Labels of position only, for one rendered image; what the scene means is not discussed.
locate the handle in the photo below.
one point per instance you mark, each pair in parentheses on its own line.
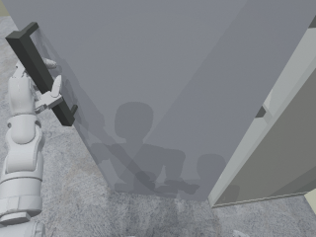
(23,46)

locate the left robot forearm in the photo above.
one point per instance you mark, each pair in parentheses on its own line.
(22,172)

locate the left robot hand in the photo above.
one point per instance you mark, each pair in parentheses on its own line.
(22,92)

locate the robot left upper arm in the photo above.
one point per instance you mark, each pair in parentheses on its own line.
(29,229)

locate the fridge door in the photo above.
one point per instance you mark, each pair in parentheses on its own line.
(165,89)

